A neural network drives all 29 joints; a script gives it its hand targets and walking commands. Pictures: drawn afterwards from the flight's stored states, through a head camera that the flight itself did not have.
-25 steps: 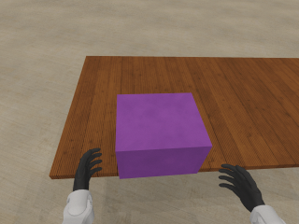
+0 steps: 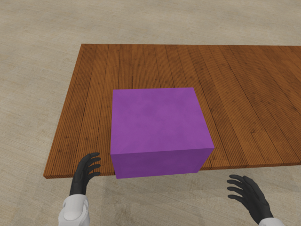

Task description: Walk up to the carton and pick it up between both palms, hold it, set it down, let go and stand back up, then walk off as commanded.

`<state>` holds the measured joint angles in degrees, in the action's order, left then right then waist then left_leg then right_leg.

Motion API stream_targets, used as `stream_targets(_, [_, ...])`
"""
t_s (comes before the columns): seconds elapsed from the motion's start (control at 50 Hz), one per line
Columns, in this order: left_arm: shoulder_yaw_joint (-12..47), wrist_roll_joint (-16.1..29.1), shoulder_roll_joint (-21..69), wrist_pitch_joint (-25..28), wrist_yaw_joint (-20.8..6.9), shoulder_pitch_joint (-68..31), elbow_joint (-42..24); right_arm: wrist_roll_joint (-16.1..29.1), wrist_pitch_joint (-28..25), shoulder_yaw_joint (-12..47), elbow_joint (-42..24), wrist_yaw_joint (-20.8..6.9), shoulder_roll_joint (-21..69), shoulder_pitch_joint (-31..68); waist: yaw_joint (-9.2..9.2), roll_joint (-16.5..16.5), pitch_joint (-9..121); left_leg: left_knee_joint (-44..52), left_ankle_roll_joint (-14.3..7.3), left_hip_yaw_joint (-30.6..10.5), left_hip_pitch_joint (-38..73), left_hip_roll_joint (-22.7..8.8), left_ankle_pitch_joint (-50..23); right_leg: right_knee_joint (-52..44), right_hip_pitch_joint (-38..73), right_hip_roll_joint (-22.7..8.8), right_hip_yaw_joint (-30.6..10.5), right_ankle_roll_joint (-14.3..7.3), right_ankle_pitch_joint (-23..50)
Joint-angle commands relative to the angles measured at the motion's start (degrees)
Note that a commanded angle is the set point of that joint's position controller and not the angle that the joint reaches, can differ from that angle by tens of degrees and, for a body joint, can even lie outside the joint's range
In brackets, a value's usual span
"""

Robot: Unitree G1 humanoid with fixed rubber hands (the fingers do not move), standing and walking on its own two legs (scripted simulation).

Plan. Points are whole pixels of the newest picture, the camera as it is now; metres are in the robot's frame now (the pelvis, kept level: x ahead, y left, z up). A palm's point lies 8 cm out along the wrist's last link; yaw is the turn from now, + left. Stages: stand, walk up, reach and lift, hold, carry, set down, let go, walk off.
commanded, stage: set down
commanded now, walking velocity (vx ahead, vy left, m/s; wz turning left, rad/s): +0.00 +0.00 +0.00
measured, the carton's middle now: (156, 131) +0.39 +0.04 -0.01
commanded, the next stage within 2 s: let go in 1.30 s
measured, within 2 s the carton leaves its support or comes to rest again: neither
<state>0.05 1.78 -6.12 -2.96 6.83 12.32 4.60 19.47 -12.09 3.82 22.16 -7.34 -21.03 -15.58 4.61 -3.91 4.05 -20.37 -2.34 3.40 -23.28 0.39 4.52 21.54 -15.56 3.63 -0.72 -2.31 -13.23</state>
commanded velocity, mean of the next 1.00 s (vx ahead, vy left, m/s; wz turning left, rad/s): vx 0.00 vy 0.00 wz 0.00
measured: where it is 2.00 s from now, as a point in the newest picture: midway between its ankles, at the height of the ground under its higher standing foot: outside the picture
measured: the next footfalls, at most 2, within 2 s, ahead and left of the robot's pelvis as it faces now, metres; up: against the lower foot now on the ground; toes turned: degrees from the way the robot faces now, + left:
none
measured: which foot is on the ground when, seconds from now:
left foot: down 0.00-1.00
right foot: down 0.00-1.00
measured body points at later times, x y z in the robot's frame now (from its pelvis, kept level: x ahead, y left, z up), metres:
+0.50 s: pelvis +0.00 +0.00 +0.00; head +0.03 +0.03 +0.45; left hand +0.21 +0.22 -0.03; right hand +0.20 -0.22 -0.04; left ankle +0.06 +0.09 -0.74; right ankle -0.03 -0.09 -0.74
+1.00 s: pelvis +0.00 +0.00 +0.00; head +0.04 +0.02 +0.45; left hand +0.21 +0.23 -0.03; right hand +0.20 -0.22 -0.07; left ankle +0.06 +0.09 -0.74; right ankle -0.03 -0.09 -0.74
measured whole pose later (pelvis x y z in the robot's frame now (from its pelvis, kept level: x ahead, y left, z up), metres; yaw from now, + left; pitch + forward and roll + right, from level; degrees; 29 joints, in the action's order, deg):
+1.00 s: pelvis +0.00 +0.00 +0.00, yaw +0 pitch +7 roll +0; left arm -0.3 1.8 -9.9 -2.8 0.7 13.6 8.6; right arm 7.3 -8.6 3.8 31.4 -4.1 -16.4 -13.4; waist 4.6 -2.4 4.1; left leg -20.4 -2.3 3.4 -23.2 0.7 4.9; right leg 21.5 -15.5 3.3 -0.7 -2.3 -13.6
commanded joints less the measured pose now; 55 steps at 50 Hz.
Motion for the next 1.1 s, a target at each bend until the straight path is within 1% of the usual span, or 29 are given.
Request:
stream_targets(0.0, [-2.8,1.1,-8.3,3.9,-2.4,4.8,-0.7,-2.6,-4.2,-3.9,-6.7,1.3,-4.3,-1.2,-3.57,-1.2,9.0,-0.4,2.0,-4.7,35.1,-1.6,-8.9,-6.8,-1.8,-5.2,-3.4,1.8,14.2])
stream_targets(0.08, [-1.4,0.8,-8.3,4.0,-1.9,1.4,0.1,-4.3,-3.7,-4.6,-4.1,0.8,-3.1,1.1,-3.39,0.7,6.8,0.7,2.0,-5.1,35.6,-2.7,-3.3,-8.1,-6.9,-4.9,-2.7,0.9,2.2])
stream_targets(0.12, [-0.4,1.0,-8.0,3.6,-1.7,0.0,2.4,-5.3,-3.0,-5.3,-2.0,0.4,-2.9,2.4,-3.51,0.9,5.3,1.7,1.9,-5.5,35.1,-3.4,1.2,-8.8,-8.9,-4.9,-2.5,0.4,-3.8])
stream_targets(0.18, [0.0,1.4,-8.8,2.9,-1.5,-2.0,3.4,-6.6,-1.9,-6.0,-0.7,0.5,-1.9,3.4,-4.09,1.4,4.5,2.2,1.6,-5.3,33.7,-3.4,5.6,-9.1,-10.0,-5.4,-2.8,0.3,-7.4])
stream_targets(0.24, [0.1,0.9,-8.8,1.7,-1.9,-2.3,5.3,-7.5,-1.1,-6.3,1.2,0.6,-2.1,3.5,-4.62,-0.1,3.0,1.3,1.5,-5.7,35.1,-3.2,7.4,-9.8,-12.6,-6.8,-3.1,-0.1,-9.9])
stream_targets(0.26, [-0.4,0.9,-9.3,1.5,-2.1,-2.1,4.6,-7.5,-0.9,-5.8,0.8,0.8,-1.8,3.1,-4.27,-0.5,3.0,0.4,1.5,-5.5,35.9,-2.8,6.7,-10.2,-13.3,-7.5,-3.5,-0.1,-10.6])
stream_targets(0.34, [-0.1,0.9,-9.4,0.4,-2.6,-1.7,4.9,-8.2,-0.5,-6.4,2.0,1.1,-1.5,2.9,-4.63,0.4,3.4,0.3,1.9,-5.6,36.9,-3.0,5.8,-10.0,-13.2,-7.4,-3.1,0.1,-8.8])
stream_targets(0.36, [-0.5,0.9,-9.5,0.1,-2.9,-1.3,6.0,-8.6,-0.4,-6.3,2.0,1.4,-1.3,2.8,-4.67,-0.1,2.7,0.3,1.6,-5.3,36.5,-2.8,5.3,-10.1,-12.7,-7.4,-3.0,0.0,-8.1])
stream_targets(0.38, [-0.7,0.8,-9.8,-0.1,-3.1,-1.3,6.2,-8.8,-0.3,-6.1,2.8,1.7,-0.7,2.4,-4.43,0.2,2.8,0.3,1.7,-5.1,36.4,-2.6,5.3,-10.2,-12.2,-7.5,-3.2,0.3,-8.1])
stream_targets(0.4, [-0.3,0.9,-9.7,-0.1,-3.0,-1.0,5.6,-9.0,-0.4,-6.6,2.5,1.7,-1.0,2.7,-4.64,0.8,3.5,0.7,1.9,-5.2,36.3,-2.9,5.1,-9.7,-11.5,-6.7,-2.5,0.4,-7.3])
stream_targets(0.42, [-0.5,0.9,-10.0,-0.4,-3.5,-0.9,7.4,-9.4,-0.2,-6.2,3.5,1.9,-0.2,2.4,-4.68,0.6,2.6,0.6,1.7,-5.0,35.4,-2.7,5.3,-9.9,-11.2,-7.1,-2.9,0.7,-7.5])
stream_targets(0.44, [-1.0,0.7,-10.3,-0.5,-3.5,-1.1,6.8,-9.1,-0.2,-5.7,3.2,2.0,0.0,2.6,-4.27,0.6,2.4,0.1,1.8,-4.9,35.8,-2.4,4.9,-10.0,-11.8,-7.4,-3.1,0.6,-8.0])
stream_targets(0.48, [-0.6,0.7,-10.2,-1.0,-3.9,-1.3,8.1,-9.8,0.0,-6.0,4.0,2.1,0.1,2.8,-4.76,0.7,2.0,0.4,1.6,-4.9,35.7,-2.6,5.5,-9.9,-11.5,-7.1,-2.7,0.8,-8.0])
stream_targets(0.52, [-0.8,0.6,-10.6,-1.4,-4.1,-1.4,7.9,-9.8,-0.1,-5.8,3.5,2.2,0.3,3.0,-4.63,0.1,2.3,-0.3,1.7,-5.4,36.9,-2.4,5.7,-10.3,-12.9,-7.7,-3.0,0.5,-9.2])
stream_targets(0.54, [-0.9,0.6,-10.7,-1.7,-4.2,-1.7,8.6,-10.1,0.1,-5.8,4.3,2.3,0.5,3.3,-4.48,0.6,1.5,-0.2,1.8,-5.0,36.0,-2.3,5.6,-10.2,-12.8,-7.5,-2.8,0.6,-9.3])
stream_targets(0.62, [-1.0,-0.2,-11.4,-3.1,-4.7,-2.8,9.8,-10.8,0.4,-5.6,4.8,2.7,0.6,4.5,-4.38,-1.0,0.7,-2.0,2.0,-5.5,38.7,-1.8,7.0,-11.2,-17.3,-9.0,-3.4,0.0,-14.3])
stream_targets(0.66, [-1.1,-0.5,-11.5,-3.5,-4.7,-2.6,8.4,-10.9,0.5,-5.2,4.3,2.8,0.8,4.1,-4.2,-0.5,0.8,-2.5,2.1,-5.6,39.4,-1.6,6.6,-11.2,-18.1,-9.1,-3.3,-0.5,-14.4])
stream_targets(0.7, [-0.8,-0.8,-11.5,-4.5,-5.3,-3.1,10.6,-11.8,1.1,-5.6,6.2,3.2,1.4,4.6,-4.75,-0.3,-0.6,-3.0,2.3,-5.4,39.4,-1.1,8.0,-11.5,-19.5,-9.6,-3.5,-0.8,-16.0])
stream_targets(0.72, [-0.8,-0.5,-11.6,-4.8,-5.3,-3.0,10.1,-11.9,1.1,-5.8,5.4,3.3,1.3,4.8,-4.6,-0.5,0.1,-3.0,2.2,-5.4,39.6,-1.1,7.2,-11.4,-19.2,-9.4,-3.1,-0.7,-15.0])
stream_targets(0.76, [-0.9,-1.2,-11.4,-5.4,-5.5,-2.4,11.1,-12.4,1.4,-5.9,6.9,3.4,1.3,4.8,-4.67,0.2,-0.5,-3.0,2.4,-5.4,39.7,-1.1,7.5,-11.3,-19.0,-9.1,-2.8,-0.8,-14.6])
stream_targets(0.78, [-0.7,-1.0,-11.3,-5.6,-5.6,-2.7,10.5,-12.5,1.4,-6.4,6.8,3.4,1.0,5.4,-4.61,-0.6,-0.3,-3.5,2.5,-5.4,40.3,-1.1,7.3,-11.3,-19.8,-9.3,-2.8,-1.0,-14.7])
stream_targets(0.84, [-0.8,-1.7,-10.9,-6.3,-5.9,-1.8,11.3,-13.0,1.8,-6.3,7.8,3.4,1.1,5.0,-4.58,-0.8,-0.5,-3.7,2.8,-6.2,41.1,-1.3,7.6,-11.2,-20.0,-9.2,-2.8,-1.4,-14.4])
stream_targets(0.9, [-0.6,-1.9,-11.0,-7.0,-6.3,-1.7,13.1,-14.2,1.8,-6.7,9.1,3.7,1.3,6.0,-4.73,-0.9,-1.5,-3.3,2.8,-6.0,40.1,-1.4,8.1,-10.9,-19.4,-8.7,-2.2,-1.2,-13.7])
stream_targets(0.92, [-1.0,-2.2,-11.3,-7.2,-6.5,-1.4,12.9,-14.1,1.8,-6.4,9.6,4.0,1.5,5.4,-4.68,-1.7,-1.0,-4.4,2.9,-5.9,41.2,-1.0,7.4,-11.1,-19.8,-9.3,-2.7,-1.4,-13.6])
stream_targets(0.96, [-0.6,-2.2,-10.9,-7.7,-6.9,-1.3,15.1,-14.9,1.9,-6.6,11.0,4.2,1.8,6.2,-5.02,-1.4,-2.0,-3.7,3.0,-6.0,40.4,-1.4,8.0,-11.0,-19.2,-8.8,-2.1,-1.1,-12.9])
stream_targets(0.98, [-0.8,-2.3,-11.0,-7.8,-7.0,-1.4,14.7,-15.0,1.8,-6.7,10.8,4.3,1.6,6.6,-4.64,-2.0,-1.7,-3.9,2.9,-6.0,40.3,-1.4,7.6,-10.9,-18.8,-8.8,-2.1,-1.0,-12.7])
stream_targets(1.0, [-0.8,-2.2,-11.3,-7.8,-7.3,-1.4,14.9,-15.0,1.8,-6.5,10.9,4.5,2.1,6.4,-4.95,-2.6,-1.8,-3.9,2.7,-5.9,40.0,-1.4,7.9,-11.0,-18.6,-8.7,-2.3,-0.9,-13.0])
stream_targets(1.04, [-1.1,-2.5,-11.4,-8.0,-7.6,-1.3,15.4,-15.4,1.6,-6.5,11.5,4.8,2.2,6.5,-4.66,-2.2,-1.5,-4.3,3.0,-5.9,40.5,-1.4,7.2,-10.8,-18.6,-8.8,-2.2,-0.9,-12.2])
stream_targets(1.08, [-1.1,-2.1,-11.8,-8.2,-8.0,-1.6,15.7,-15.9,1.4,-6.4,11.5,5.5,2.7,6.8,-4.89,-3.1,-1.8,-4.5,2.8,-5.5,39.8,-1.2,7.2,-10.8,-18.2,-8.7,-2.3,-0.5,-11.7])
